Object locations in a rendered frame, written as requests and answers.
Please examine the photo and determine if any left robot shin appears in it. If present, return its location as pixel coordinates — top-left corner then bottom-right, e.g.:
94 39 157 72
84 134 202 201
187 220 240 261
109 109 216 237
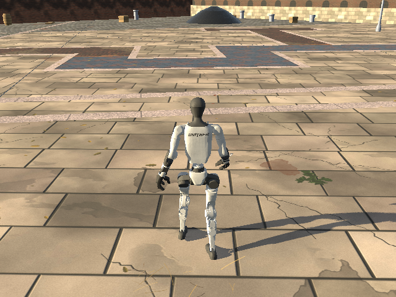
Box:
179 196 188 232

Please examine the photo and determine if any right robot forearm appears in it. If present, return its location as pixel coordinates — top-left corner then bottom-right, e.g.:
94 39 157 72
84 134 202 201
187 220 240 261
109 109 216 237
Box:
221 148 229 164

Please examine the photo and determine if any robot left upper arm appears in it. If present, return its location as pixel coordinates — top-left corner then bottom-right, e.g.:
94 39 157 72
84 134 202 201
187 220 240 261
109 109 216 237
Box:
168 124 185 160

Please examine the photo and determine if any right robot hand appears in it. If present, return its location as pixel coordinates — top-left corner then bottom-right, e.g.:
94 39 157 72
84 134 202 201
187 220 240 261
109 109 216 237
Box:
215 159 230 170

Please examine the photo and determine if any robot right upper arm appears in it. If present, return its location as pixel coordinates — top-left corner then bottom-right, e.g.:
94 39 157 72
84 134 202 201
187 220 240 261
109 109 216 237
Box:
210 124 228 157

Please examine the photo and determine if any left robot forearm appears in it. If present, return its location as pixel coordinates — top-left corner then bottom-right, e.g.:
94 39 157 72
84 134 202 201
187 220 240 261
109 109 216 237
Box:
158 150 173 177

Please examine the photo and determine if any left robot hand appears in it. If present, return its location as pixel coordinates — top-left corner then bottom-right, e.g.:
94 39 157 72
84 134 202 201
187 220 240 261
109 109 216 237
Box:
156 174 170 191

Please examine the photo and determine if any robot torso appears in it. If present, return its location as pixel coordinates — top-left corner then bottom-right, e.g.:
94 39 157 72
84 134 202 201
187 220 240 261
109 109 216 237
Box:
184 121 212 186

